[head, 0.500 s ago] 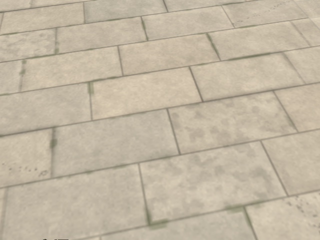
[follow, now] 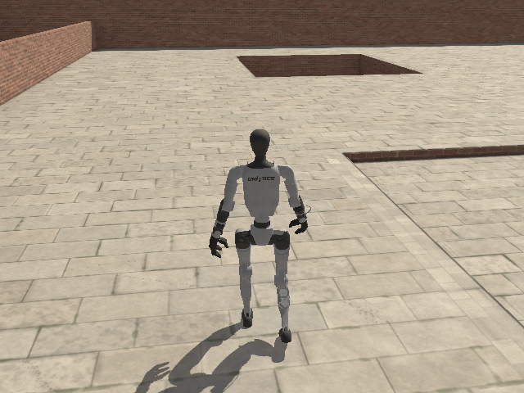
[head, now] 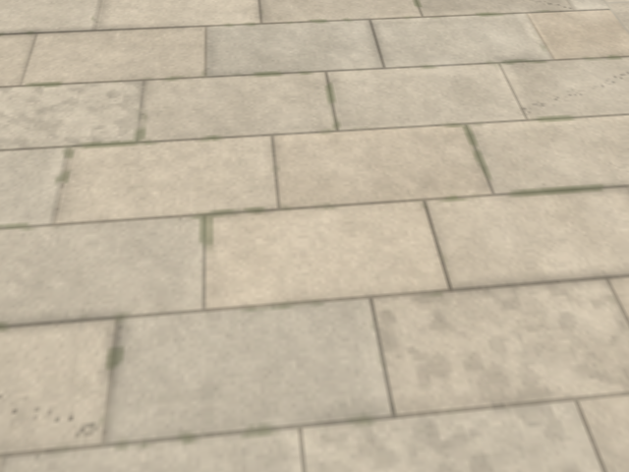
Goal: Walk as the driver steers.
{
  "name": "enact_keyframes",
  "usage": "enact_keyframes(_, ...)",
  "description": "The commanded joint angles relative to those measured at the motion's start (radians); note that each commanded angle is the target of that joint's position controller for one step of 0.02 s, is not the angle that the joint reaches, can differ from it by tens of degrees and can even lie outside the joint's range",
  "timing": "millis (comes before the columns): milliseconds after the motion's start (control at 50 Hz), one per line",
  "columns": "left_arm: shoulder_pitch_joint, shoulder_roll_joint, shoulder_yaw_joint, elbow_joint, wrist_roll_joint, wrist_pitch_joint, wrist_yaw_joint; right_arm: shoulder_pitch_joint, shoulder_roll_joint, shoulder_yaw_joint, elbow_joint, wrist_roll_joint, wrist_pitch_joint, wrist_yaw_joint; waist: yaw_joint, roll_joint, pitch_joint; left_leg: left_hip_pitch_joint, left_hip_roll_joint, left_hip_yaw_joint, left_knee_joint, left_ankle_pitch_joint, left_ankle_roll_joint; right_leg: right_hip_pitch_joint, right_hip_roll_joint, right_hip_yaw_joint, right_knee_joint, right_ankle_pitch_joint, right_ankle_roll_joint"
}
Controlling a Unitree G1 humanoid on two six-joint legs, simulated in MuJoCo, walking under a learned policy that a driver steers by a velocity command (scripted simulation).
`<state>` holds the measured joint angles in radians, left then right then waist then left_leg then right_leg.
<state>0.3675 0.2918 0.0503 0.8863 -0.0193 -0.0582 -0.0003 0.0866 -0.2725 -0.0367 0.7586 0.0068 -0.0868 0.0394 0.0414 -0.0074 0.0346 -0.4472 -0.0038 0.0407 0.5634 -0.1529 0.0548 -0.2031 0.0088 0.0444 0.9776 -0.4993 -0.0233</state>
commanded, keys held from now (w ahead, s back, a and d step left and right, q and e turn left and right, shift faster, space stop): w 0.28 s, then w+q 0.58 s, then q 0.14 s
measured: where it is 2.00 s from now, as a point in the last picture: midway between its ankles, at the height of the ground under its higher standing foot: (318, 370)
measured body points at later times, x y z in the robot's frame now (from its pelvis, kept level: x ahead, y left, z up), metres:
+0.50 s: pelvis +0.28 -0.04 +0.00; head +0.31 -0.05 +0.45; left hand +0.48 +0.21 -0.08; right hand +0.28 -0.32 -0.14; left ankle +0.10 +0.09 -0.69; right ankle +0.39 -0.15 -0.73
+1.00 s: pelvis +0.53 +0.03 -0.01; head +0.56 +0.05 +0.44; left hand +0.46 +0.31 -0.15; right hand +0.80 -0.15 -0.10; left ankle +0.61 +0.14 -0.73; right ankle +0.40 -0.15 -0.70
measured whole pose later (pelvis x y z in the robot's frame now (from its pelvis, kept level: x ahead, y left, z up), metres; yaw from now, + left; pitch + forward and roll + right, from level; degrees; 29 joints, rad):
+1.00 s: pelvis +0.53 +0.03 -0.01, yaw +21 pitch +1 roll -2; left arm 0.26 0.29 0.08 0.91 -0.01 -0.04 0.02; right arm 0.07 -0.28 -0.08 0.70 0.01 -0.02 0.04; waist 0.04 0.02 0.07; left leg -0.51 0.01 0.05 0.61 -0.10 0.10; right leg -0.03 -0.09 -0.23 0.71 -0.51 0.06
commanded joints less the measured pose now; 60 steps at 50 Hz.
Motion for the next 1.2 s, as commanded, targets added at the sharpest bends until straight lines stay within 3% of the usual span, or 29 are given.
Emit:
enact_keyframes(20,-0.089,0.137,0.026,-0.11,-0.012,-0.046,-0.001,0.183,-0.149,-0.043,0.002,-0.002,0.003,-0.012,-0.111,0.085,-0.111,0.508,0.298,-0.462,-0.303,-0.128,0.177,-0.531,-0.094,0.029,0.237,0.108,-0.019)
enact_keyframes(60,-0.07,0.107,0.03,-0.1,0.003,-0.03,0.002,0.126,-0.107,-0.031,-0.003,-0.021,-0.004,-0.008,-0.051,0.103,-0.065,0.343,0.243,-0.346,-0.364,0.013,0.165,-0.42,-0.14,0.034,0.158,0.204,-0.009)
enact_keyframes(120,-0.069,0.065,0.023,-0.097,0.01,-0.005,0.008,0.132,-0.124,-0.036,0.017,-0.011,-0.019,-0.01,-0.028,0.09,-0.042,0.275,0.228,-0.252,-0.424,0.125,0.187,-0.408,-0.153,0.02,0.075,0.267,0.019)
enact_keyframes(180,-0.171,0.055,0.019,-0.127,0.018,-0.007,0.007,0.169,-0.148,-0.043,0.044,-0.008,-0.015,-0.024,-0.049,0.066,-0.009,0.295,0.211,-0.181,-0.448,0.189,0.178,-0.466,-0.155,0.013,-0.098,0.427,0.041)
enact_keyframes(280,-0.339,0.028,0.004,-0.166,0.009,-0.024,-0.015,0.252,-0.173,-0.048,0.089,0.006,-0.002,-0.037,-0.11,0.062,0.026,0.326,0.189,-0.104,-0.452,0.161,0.145,-0.398,-0.105,-0.033,-0.369,0.616,0.039)
enact_keyframes(320,-0.4,0.036,0.004,-0.192,0.006,-0.03,-0.024,0.297,-0.173,-0.049,0.114,0.013,0.01,-0.039,-0.124,0.055,0.045,0.382,0.216,-0.134,-0.42,0.165,0.146,-0.41,-0.092,-0.02,-0.422,0.592,0.033)
enact_keyframes(380,-0.4,0.07,0.013,-0.202,0.006,-0.043,-0.037,0.298,-0.189,-0.059,0.126,0.019,0.027,-0.048,-0.093,0.071,0.038,0.459,0.257,-0.187,-0.345,0.208,0.127,-0.373,-0.077,0.003,-0.489,0.503,0.009)
enact_keyframes(420,-0.286,0.107,0.032,-0.171,0.008,-0.051,-0.033,0.266,-0.199,-0.063,0.121,0.02,0.036,-0.052,-0.02,0.086,-0.024,0.451,0.236,-0.187,-0.22,0.368,0.101,-0.189,-0.042,-0.029,-0.526,0.449,-0.017)
enact_keyframes(440,-0.135,0.156,0.057,-0.127,0.014,-0.053,-0.024,0.266,-0.167,-0.051,0.116,0.012,0.037,-0.052,0.046,0.068,-0.132,0.382,0.174,-0.151,-0.043,0.404,0.07,0.045,-0.051,-0.029,-0.515,0.46,-0.048)
enact_keyframes(460,0.038,0.23,0.076,-0.103,0.029,-0.05,-0.013,0.276,-0.097,-0.025,0.086,-0.014,0.037,-0.051,0.102,-0.054,-0.305,0.189,0.091,-0.098,0.274,0.136,0.029,0.348,-0.243,0.166,-0.475,0.458,-0.107)
enact_keyframes(480,0.064,0.276,0.086,-0.08,0.027,-0.039,-0.017,0.413,0.003,0.0,0.077,0.007,0.019,-0.047,0.03,-0.337,-0.416,-0.167,-0.052,-0.082,0.574,-0.424,-0.022,0.615,-0.434,0.589,-0.598,0.219,-0.239)
enact_keyframes(500,0.039,0.165,0.057,-0.097,0.02,-0.039,-0.017,0.355,-0.116,-0.027,0.093,0.029,0.01,-0.047,0.067,-0.212,-0.343,-0.256,0.004,-0.184,0.686,-0.431,-0.019,0.542,-0.405,0.604,-0.665,0.077,-0.206)
enact_keyframes(520,-0.029,0.122,0.043,-0.103,0.017,-0.042,-0.013,0.268,-0.162,-0.044,0.066,0.044,0.006,-0.046,0.061,-0.158,-0.207,-0.303,0.045,-0.169,0.7,-0.336,-0.01,0.42,-0.379,0.454,-0.687,0.092,-0.166)
enact_keyframes(540,-0.097,0.103,0.036,-0.107,0.021,-0.045,-0.013,0.23,-0.151,-0.045,0.061,0.039,0.007,-0.051,0.031,-0.095,-0.141,-0.27,0.088,-0.151,0.676,-0.251,-0.015,0.298,-0.345,0.353,-0.715,0.189,-0.15)
enact_keyframes(560,-0.143,0.074,0.03,-0.104,0.024,-0.047,-0.014,0.215,-0.138,-0.05,0.06,0.027,0.013,-0.053,0.008,-0.087,-0.086,-0.242,0.114,-0.152,0.632,-0.194,-0.02,0.205,-0.312,0.265,-0.749,0.269,-0.143)
enact_keyframes(600,-0.184,0.056,0.028,-0.094,0.034,-0.057,-0.013,0.244,-0.097,-0.052,0.062,0.03,0.037,-0.049,-0.033,-0.112,-0.059,-0.158,0.145,-0.151,0.596,-0.137,-0.028,0.105,-0.282,0.146,-0.805,0.359,-0.14)
enact_keyframes(680,-0.183,0.091,0.043,-0.063,0.035,-0.066,-0.001,0.183,-0.065,-0.051,0.021,0.021,0.068,-0.046,-0.046,-0.06,-0.001,-0.227,0.158,-0.151,0.493,-0.025,-0.05,0.074,-0.285,-0.002,-0.859,0.482,-0.162)
enact_keyframes(780,-0.155,0.131,0.054,-0.041,0.03,-0.05,0.014,0.046,-0.043,-0.038,-0.027,0.015,0.056,-0.016,-0.003,-0.033,0.036,-0.208,0.138,-0.075,0.221,0.18,-0.046,0.114,-0.26,-0.163,-0.873,0.542,-0.141)
enact_keyframes(860,-0.092,0.159,0.066,-0.013,0.01,-0.025,0.017,-0.064,-0.044,-0.033,-0.085,0.015,0.058,0.006,0.03,-0.024,0.07,-0.234,0.12,-0.024,0.107,0.144,-0.016,0.242,-0.297,-0.216,-0.832,0.602,-0.126)
enact_keyframes(900,-0.118,0.18,0.072,-0.016,0.001,-0.004,0.022,-0.057,-0.066,-0.043,-0.105,0.006,0.06,0.016,0.0,-0.044,0.06,-0.181,0.074,0.024,0.07,0.068,0.009,0.283,-0.3,-0.252,-0.721,0.906,-0.1)
enact_keyframes(940,-0.147,0.204,0.079,-0.03,-0.013,0.015,0.031,0.081,-0.117,-0.073,-0.085,0.004,0.062,0.019,-0.083,-0.078,-0.039,0.006,-0.01,0.079,0.056,0.008,0.047,0.285,-0.279,-0.268,-0.49,1.219,-0.067)
enact_keyframes(960,-0.166,0.194,0.074,-0.039,-0.019,0.019,0.032,0.229,-0.167,-0.102,-0.047,0.005,0.061,0.009,-0.162,-0.053,-0.118,0.215,-0.053,0.077,-0.026,0.115,0.079,0.215,-0.237,-0.285,-0.29,1.168,-0.029)
enact_keyframes(980,-0.132,0.151,0.059,-0.052,0.009,0.01,0.028,0.318,-0.25,-0.13,-0.029,0.005,0.071,-0.017,-0.188,0.076,-0.194,0.478,0.049,-0.094,-0.053,0.416,0.129,-0.009,-0.173,-0.288,0.003,0.764,0.042)
enact_keyframes(1000,-0.009,0.018,0.017,-0.093,0.055,-0.008,0.013,0.241,-0.351,-0.132,-0.064,-0.016,0.068,-0.026,-0.038,0.311,-0.322,0.791,0.332,-0.585,-0.04,0.684,0.347,-0.406,0.026,-0.185,0.377,-0.186,0.11)
enact_keyframes(1020,-0.065,0.113,0.029,-0.077,0.025,-0.028,0.003,0.266,-0.288,-0.117,-0.104,-0.014,0.062,-0.014,-0.129,0.134,-0.493,0.797,0.377,-0.703,-0.124,0.602,0.391,-0.422,0.02,0.033,0.469,-0.211,0.095)
enact_keyframes(1040,-0.165,0.138,0.038,-0.109,-0.011,-0.033,0.003,0.212,-0.241,-0.102,-0.107,-0.009,0.053,-0.008,-0.129,0.082,-0.363,0.695,0.334,-0.564,-0.152,0.568,0.343,-0.478,-0.021,0.04,0.444,-0.12,0.072)
enact_keyframes(1080,-0.197,0.132,0.041,-0.103,0.017,-0.023,0.028,0.109,-0.171,-0.086,-0.11,0.014,0.05,-0.017,-0.066,0.014,-0.168,0.421,0.24,-0.4,-0.193,0.475,0.254,-0.458,-0.088,0.027,0.291,0.029,0.069)
enact_keyframes(1140,-0.154,0.124,0.047,-0.103,0.029,0.014,0.037,0.067,-0.172,-0.084,-0.134,-0.017,0.056,-0.029,-0.008,0.055,-0.155,0.223,0.195,-0.336,-0.236,0.544,0.243,-0.321,-0.081,0.027,0.194,0.098,0.081)
enact_keyframes(1200,-0.178,0.102,0.04,-0.118,0.035,0.028,0.045,0.085,-0.196,-0.091,-0.132,-0.006,0.062,-0.047,-0.01,0.066,-0.178,0.215,0.171,-0.317,-0.223,0.556,0.23,-0.335,-0.056,0.031,0.07,0.164,0.108)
